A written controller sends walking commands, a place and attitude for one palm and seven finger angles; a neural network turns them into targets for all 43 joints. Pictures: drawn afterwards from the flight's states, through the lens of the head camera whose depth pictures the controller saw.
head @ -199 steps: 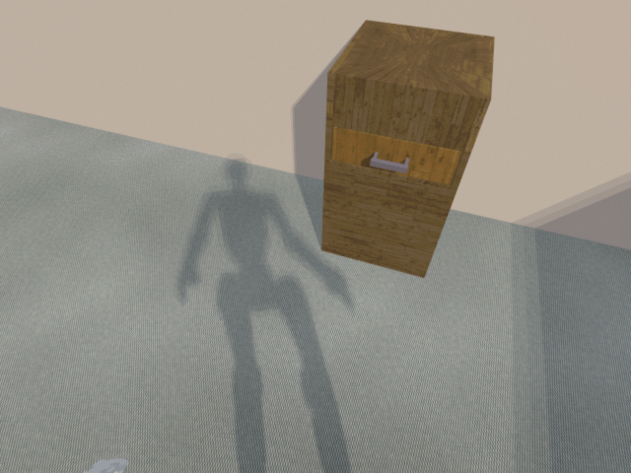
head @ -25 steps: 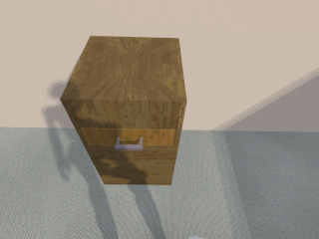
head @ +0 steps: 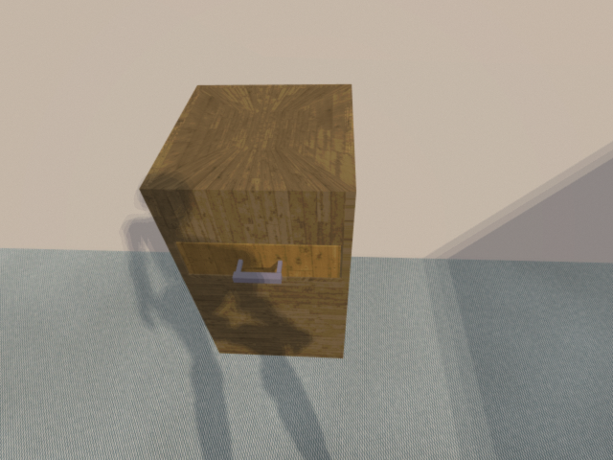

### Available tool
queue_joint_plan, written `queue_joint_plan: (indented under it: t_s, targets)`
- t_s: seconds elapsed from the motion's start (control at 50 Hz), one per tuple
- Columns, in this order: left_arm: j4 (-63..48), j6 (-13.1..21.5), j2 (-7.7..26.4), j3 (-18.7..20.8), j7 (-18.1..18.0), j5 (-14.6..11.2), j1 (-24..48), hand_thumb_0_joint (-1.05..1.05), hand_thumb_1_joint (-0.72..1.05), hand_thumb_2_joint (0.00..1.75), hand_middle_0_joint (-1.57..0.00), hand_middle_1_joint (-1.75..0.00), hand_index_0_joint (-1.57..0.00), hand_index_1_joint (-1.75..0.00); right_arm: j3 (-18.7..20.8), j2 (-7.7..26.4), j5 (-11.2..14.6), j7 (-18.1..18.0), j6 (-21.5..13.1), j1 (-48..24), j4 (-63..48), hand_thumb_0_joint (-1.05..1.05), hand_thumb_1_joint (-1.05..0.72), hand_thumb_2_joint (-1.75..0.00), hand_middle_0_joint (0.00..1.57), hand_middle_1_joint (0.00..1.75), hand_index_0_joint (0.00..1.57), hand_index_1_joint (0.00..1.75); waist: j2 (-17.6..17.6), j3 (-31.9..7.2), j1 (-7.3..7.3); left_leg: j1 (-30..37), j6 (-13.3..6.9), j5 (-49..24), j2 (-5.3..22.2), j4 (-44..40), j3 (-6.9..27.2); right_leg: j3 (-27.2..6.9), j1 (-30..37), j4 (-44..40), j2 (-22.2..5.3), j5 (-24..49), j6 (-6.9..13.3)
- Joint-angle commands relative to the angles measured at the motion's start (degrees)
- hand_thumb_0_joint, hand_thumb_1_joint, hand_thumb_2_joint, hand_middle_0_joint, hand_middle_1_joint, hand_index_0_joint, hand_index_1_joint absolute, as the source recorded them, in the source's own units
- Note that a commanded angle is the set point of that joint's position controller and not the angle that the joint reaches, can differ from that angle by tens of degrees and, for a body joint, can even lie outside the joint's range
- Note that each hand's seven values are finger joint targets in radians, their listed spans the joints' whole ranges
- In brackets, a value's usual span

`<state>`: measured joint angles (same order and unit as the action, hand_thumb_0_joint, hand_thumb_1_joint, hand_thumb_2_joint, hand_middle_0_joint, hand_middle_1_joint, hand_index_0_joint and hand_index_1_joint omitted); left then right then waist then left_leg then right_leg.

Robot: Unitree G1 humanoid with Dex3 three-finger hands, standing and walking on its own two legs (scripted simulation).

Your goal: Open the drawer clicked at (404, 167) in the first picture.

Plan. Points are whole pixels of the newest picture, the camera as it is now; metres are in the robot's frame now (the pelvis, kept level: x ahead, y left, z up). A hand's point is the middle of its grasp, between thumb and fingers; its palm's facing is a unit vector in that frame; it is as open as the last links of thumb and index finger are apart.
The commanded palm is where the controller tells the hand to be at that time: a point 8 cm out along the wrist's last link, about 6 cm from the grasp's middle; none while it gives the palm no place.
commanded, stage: come to a stop and stand still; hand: left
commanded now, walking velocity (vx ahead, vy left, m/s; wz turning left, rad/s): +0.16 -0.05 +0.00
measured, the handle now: (258, 271) +0.56 +0.18 -0.24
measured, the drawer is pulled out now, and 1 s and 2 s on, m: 0.00 0.00 0.00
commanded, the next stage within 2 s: look again from close up in 0.92 s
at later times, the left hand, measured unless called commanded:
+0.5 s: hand out of the picture -0.01 +0.17 -0.19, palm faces -0.03 -0.99 -0.17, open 7.3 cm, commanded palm none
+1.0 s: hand out of the picture +0.00 +0.14 -0.18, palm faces +0.04 -0.99 -0.16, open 7.3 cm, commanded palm none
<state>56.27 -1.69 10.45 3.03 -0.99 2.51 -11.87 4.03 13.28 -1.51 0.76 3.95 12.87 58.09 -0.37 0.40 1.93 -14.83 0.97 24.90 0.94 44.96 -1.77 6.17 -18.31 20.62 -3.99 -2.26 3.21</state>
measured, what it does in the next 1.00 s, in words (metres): steps on the spot: left foot, then right foot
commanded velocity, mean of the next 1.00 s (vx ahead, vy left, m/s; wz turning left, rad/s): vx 0.04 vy -0.03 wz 0.00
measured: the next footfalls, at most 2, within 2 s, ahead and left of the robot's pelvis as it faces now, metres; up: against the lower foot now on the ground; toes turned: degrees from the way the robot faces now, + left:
left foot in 0.10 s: +0.00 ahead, +0.12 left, +0.00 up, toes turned +4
right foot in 0.50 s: +0.02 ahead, -0.11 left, +0.00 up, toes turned -5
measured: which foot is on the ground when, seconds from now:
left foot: up 0.00-0.08, down 0.10-1.00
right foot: down 0.00-0.10, up 0.12-0.48, down 0.50-1.00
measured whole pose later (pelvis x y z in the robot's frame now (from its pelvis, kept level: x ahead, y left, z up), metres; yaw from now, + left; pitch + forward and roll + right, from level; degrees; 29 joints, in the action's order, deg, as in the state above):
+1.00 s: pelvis +0.03 -0.01 +0.00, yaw +0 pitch +0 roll +0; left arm 67.0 0.6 6.7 -0.1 -2.1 0.7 -16.9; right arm 0.2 8.9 -0.8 -3.6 -0.4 13.0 65.2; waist 0.0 1.3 0.5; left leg -4.3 2.1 18.0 3.4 22.3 -3.8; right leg 4.8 -7.0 23.4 0.9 -16.7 2.0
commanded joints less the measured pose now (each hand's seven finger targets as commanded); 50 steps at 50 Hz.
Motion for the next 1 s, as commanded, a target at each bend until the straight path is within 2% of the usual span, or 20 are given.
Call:
queue_joint_plan:
  t_s: [0.0,0.02,0.04,0.06,0.08,0.1,0.14,0.18,0.3,0.36,0.4,0.42,0.46,0.48,0.5,0.52,0.58,0.62,0.68,0.98]
  targets:
    - [-1.3,0.2,11.7,3.0,-0.7,-0.4,1.0,0.00,0.90,0.90,-0.20,-0.30,-0.20,-0.30,-1.0,-0.2,0.3,-0.5,-1.8,17.6,3.1,0.00,-0.90,-0.90,0.20,0.30,0.20,0.30,-11.3,-2.7,-4.03,10.5,-2.3,-1.1,-3.1,-17.4,-6.3,-12.1,0.5,-17.7,-8.2,-30.3,-1.0]
    - [-0.5,-0.1,10.7,2.7,-0.7,-0.7,1.5,0.00,0.90,0.90,-0.20,-0.30,-0.20,-0.30,-1.3,-0.6,0.3,-1.0,-2.2,21.4,4.5,0.00,-0.90,-0.90,0.20,0.30,0.20,0.30,-9.3,-2.1,-5.54,14.8,-2.9,-4.6,-3.4,-25.1,-6.6,-10.3,-2.0,-15.2,-6.8,-32.1,-2.7]
    - [0.1,-0.3,8.3,2.0,-0.5,-1.2,1.2,0.00,0.90,0.90,-0.20,-0.30,-0.20,-0.30,-1.8,-0.1,-0.1,-1.6,-2.6,22.6,5.1,0.00,-0.90,-0.90,0.20,0.30,0.20,0.30,-3.6,0.8,-5.64,14.6,-3.8,-3.7,-1.4,-32.0,-2.8,-8.1,-4.3,-8.3,-3.8,-31.4,-3.9]
    - [0.3,-0.4,3.9,1.0,-0.2,-2.0,-0.5,0.00,0.90,0.90,-0.20,-0.30,-0.20,-0.30,-1.4,2.6,-1.0,-2.1,-3.3,21.3,4.3,0.00,-0.90,-0.90,0.20,0.30,0.20,0.30,9.3,4.0,-4.73,10.7,-6.5,9.9,8.7,-41.1,12.4,-3.9,-9.9,7.3,1.9,-27.0,-4.9]
    - [-0.5,-0.7,1.3,0.8,0.1,-2.1,-1.9,0.00,0.90,0.90,-0.20,-0.30,-0.20,-0.30,-0.9,7.3,-0.7,-2.9,-3.1,14.1,1.2,0.00,-0.90,-0.90,0.20,0.30,0.20,0.30,15.6,9.1,-2.46,-0.6,-8.7,18.9,19.0,-44.9,22.9,-1.4,-13.1,22.1,5.3,-22.1,-4.6]
    - [-1.4,-0.8,2.9,1.3,0.9,-1.3,0.2,0.00,0.90,0.90,-0.20,-0.30,-0.20,-0.30,-1.0,8.3,-0.5,-2.9,-3.3,8.6,-0.5,0.00,-0.90,-0.90,0.20,0.30,0.20,0.30,12.7,10.6,-1.82,-8.6,-10.1,20.6,20.8,-46.0,26.0,-7.0,-12.7,30.0,2.9,-20.0,-3.3]
    - [1.1,-0.2,4.4,2.1,1.5,-0.7,-4.3,0.00,0.90,0.90,-0.20,-0.30,-0.20,-0.30,-2.3,4.5,0.0,-2.9,-4.5,2.3,-0.3,0.00,-0.90,-0.90,0.20,0.30,0.20,0.30,8.8,10.5,1.91,-10.2,-8.1,11.5,14.1,-43.9,15.4,-7.2,-9.9,38.5,3.8,-14.0,-3.9]
    - [2.6,0.3,4.0,1.6,1.7,-0.8,-6.3,0.00,0.90,0.90,-0.20,-0.30,-0.20,-0.30,-2.1,4.2,0.4,-3.1,-5.4,5.4,1.3,0.00,-0.90,-0.90,0.20,0.30,0.20,0.30,6.1,8.4,0.58,-2.9,-8.1,2.7,11.7,-40.5,10.6,-6.5,-12.8,42.2,3.7,-11.9,-4.5]
    - [1.1,1.4,2.1,0.0,1.5,-1.0,0.6,0.00,0.90,0.90,-0.20,-0.30,-0.20,-0.30,-1.7,1.7,0.0,-3.8,-5.9,17.2,6.5,0.00,-0.90,-0.90,0.20,0.30,0.20,0.30,7.4,7.2,-5.50,11.6,-11.7,-5.8,14.9,-36.2,13.7,-4.4,-16.6,26.9,0.8,-18.5,-4.2]
    - [1.9,1.7,-0.5,-0.9,1.3,-1.3,0.3,0.00,0.90,0.90,-0.20,-0.30,-0.20,-0.30,-1.9,1.6,-0.3,-3.9,-5.7,17.4,7.5,0.00,-0.90,-0.90,0.20,0.30,0.20,0.30,9.7,5.9,-5.46,9.2,-11.2,-14.4,13.9,-32.8,11.3,-2.5,-7.6,17.2,1.9,-22.0,-3.7]
    - [4.1,2.1,-1.0,-1.1,0.9,-1.7,-3.5,0.00,0.90,0.90,-0.20,-0.30,-0.20,-0.30,-2.0,1.2,0.1,-3.8,-5.6,16.4,8.0,0.00,-0.90,-0.90,0.20,0.30,0.20,0.30,9.3,3.7,-3.70,6.8,-9.4,-21.0,12.0,-28.3,9.3,-1.5,0.5,9.4,3.1,-16.6,-3.3]
    - [5.4,2.4,-1.1,-0.9,0.6,-1.7,-6.3,0.00,0.90,0.90,-0.20,-0.30,-0.20,-0.30,-2.1,0.5,0.3,-3.9,-5.6,15.8,7.8,0.00,-0.90,-0.90,0.20,0.30,0.20,0.30,7.3,2.6,-2.23,4.3,-7.7,-20.3,10.7,-25.6,7.6,-1.6,6.5,3.2,2.8,-10.4,-3.3]
    - [8.4,3.2,2.2,-0.6,-0.4,-1.8,-11.7,0.00,0.90,0.90,-0.20,-0.30,-0.20,-0.30,-2.9,-3.4,1.0,-3.6,-6.1,15.4,7.2,0.00,-0.90,-0.90,0.20,0.30,0.20,0.30,-0.6,0.9,-0.85,-5.7,-3.2,-11.3,5.0,-19.1,1.3,-11.9,18.9,0.0,-5.9,-2.3,-0.6]
    - [9.1,3.3,4.4,-0.4,-0.6,-1.8,-12.9,0.00,0.90,0.90,-0.20,-0.30,-0.20,-0.30,-3.3,-5.0,1.1,-3.3,-6.1,14.8,6.7,0.00,-0.90,-0.90,0.20,0.30,0.20,0.30,-4.2,2.1,-0.91,-8.3,-1.8,-4.1,1.8,-17.0,-1.5,-15.2,18.6,-0.7,-10.4,1.2,2.0]
    - [9.3,3.3,5.1,0.1,-0.7,-1.8,-13.3,0.00,0.90,0.90,-0.20,-0.30,-0.20,-0.30,-3.2,-4.8,0.8,-3.4,-5.2,14.4,6.3,0.00,-0.90,-0.90,0.20,0.30,0.20,0.30,-10.7,0.1,-1.02,-6.1,-1.3,-0.4,1.5,-13.0,-3.0,-18.3,16.4,-3.2,-11.6,-1.2,3.6]
    - [9.2,3.3,4.2,-0.2,-0.9,-1.9,-12.2,0.00,0.90,0.90,-0.20,-0.30,-0.20,-0.30,-3.1,-4.5,0.6,-3.5,-4.8,12.8,6.2,0.00,-0.90,-0.90,0.20,0.30,0.20,0.30,-12.3,2.3,-0.72,-5.3,-1.4,0.0,2.4,-10.9,-1.6,-18.1,13.1,-4.6,-11.2,2.4,4.4]
    - [9.0,3.5,1.1,-1.5,-1.2,-2.2,-8.6,0.00,0.90,0.90,-0.20,-0.30,-0.20,-0.30,-3.5,-5.6,1.0,-3.7,-5.0,14.0,7.9,0.00,-0.90,-0.90,0.20,0.30,0.20,0.30,-6.3,1.3,-3.39,1.0,-1.2,-12.7,4.3,-17.7,0.1,-10.5,12.2,0.5,-7.6,18.5,3.1]
    - [8.7,3.2,0.1,-1.9,-1.3,-2.5,-7.8,0.00,0.90,0.90,-0.20,-0.30,-0.20,-0.30,-3.6,-4.8,1.0,-3.7,-5.1,13.5,8.9,0.00,-0.90,-0.90,0.20,0.30,0.20,0.30,-1.8,1.8,-2.94,6.0,-1.4,-24.9,5.6,-21.3,0.8,-7.2,8.8,1.4,-3.3,12.2,0.2]
    - [9.5,3.0,0.4,-1.9,-1.4,-2.4,-9.1,0.00,0.90,0.90,-0.20,-0.30,-0.20,-0.30,-3.5,-3.5,0.9,-4.3,-5.4,11.1,8.9,0.00,-0.90,-0.90,0.20,0.30,0.20,0.30,2.9,1.9,-2.28,8.7,-1.8,-35.0,6.8,-21.4,0.5,-6.5,10.2,2.3,-2.3,14.5,-1.0]
    - [9.7,2.9,2.1,-2.1,-1.5,-2.1,-9.5,0.00,0.90,0.90,-0.20,-0.30,-0.20,-0.30,-3.7,-0.5,0.8,-4.3,-4.6,5.7,7.2,0.00,-0.90,-0.90,0.20,0.30,0.20,0.30,0.4,0.7,-2.03,11.0,-1.3,-30.2,6.5,-23.3,0.1,-7.2,12.4,0.6,-2.9,16.5,-0.9]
